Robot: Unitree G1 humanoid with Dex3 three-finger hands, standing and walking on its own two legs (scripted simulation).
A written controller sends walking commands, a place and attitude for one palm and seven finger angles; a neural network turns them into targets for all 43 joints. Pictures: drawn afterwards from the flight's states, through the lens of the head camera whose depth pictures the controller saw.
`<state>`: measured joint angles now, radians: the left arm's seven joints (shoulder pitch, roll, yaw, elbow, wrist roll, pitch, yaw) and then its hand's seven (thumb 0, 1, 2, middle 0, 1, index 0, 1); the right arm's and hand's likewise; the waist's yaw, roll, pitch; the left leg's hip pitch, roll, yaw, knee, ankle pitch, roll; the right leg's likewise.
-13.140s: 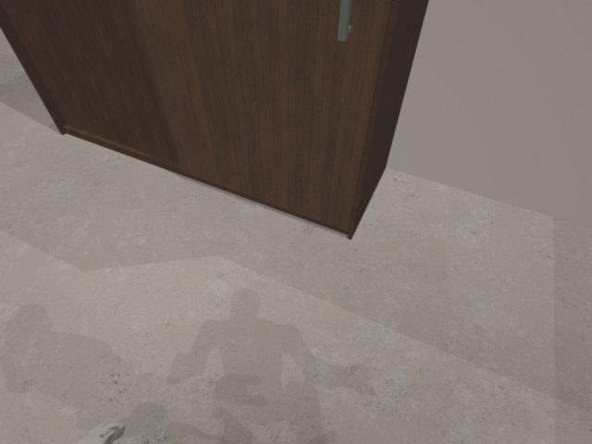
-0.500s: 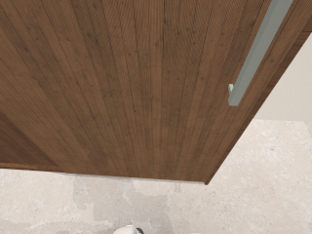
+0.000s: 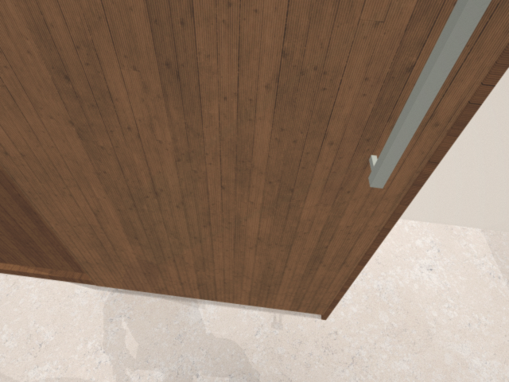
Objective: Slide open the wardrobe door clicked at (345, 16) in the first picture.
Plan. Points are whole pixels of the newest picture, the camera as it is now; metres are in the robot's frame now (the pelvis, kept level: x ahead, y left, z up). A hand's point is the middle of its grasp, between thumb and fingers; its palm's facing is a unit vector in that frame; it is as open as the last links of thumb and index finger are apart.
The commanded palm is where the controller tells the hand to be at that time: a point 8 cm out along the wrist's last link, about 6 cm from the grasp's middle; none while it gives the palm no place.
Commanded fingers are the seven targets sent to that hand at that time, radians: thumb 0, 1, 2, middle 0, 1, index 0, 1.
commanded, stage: come to a stop and stand still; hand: right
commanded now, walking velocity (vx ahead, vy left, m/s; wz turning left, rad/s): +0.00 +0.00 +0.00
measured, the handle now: (415, 92) +0.46 -0.17 +0.25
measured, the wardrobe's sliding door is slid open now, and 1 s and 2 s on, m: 0.00 0.00 0.00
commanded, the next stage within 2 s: look again from close up in 0.38 s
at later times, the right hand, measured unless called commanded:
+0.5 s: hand out of the picture -0.01 -0.17 -0.17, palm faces +0.02 +0.98 -0.20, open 7.4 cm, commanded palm none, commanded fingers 0.00 -0.90 -0.90 0.20 0.30 0.20 0.30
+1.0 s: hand out of the picture -0.04 -0.18 -0.17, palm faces +0.02 +0.98 -0.18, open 7.4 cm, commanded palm none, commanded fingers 0.00 -0.90 -0.90 0.20 0.30 0.20 0.30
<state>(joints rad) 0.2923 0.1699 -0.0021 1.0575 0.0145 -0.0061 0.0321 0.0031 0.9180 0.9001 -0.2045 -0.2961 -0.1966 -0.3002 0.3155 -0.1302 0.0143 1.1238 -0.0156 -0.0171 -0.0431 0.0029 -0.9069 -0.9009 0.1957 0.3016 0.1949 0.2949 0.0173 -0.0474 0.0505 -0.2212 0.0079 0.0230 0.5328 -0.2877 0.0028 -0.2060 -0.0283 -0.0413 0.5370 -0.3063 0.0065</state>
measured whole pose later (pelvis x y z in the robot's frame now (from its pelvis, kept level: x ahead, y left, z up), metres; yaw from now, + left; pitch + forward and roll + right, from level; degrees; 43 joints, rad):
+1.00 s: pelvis -0.03 -0.01 +0.01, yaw +0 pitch -2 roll +0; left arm 0.31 0.13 -0.01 1.10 0.01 -0.01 0.02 0.00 0.91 0.90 -0.20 -0.30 -0.20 -0.30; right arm 0.34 -0.15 0.01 1.09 -0.02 -0.01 -0.03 0.00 -0.91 -0.90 0.20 0.30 0.19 0.29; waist 0.00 0.01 0.04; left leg -0.21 0.03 0.01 0.45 -0.20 -0.02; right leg -0.19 0.00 -0.05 0.45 -0.22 -0.01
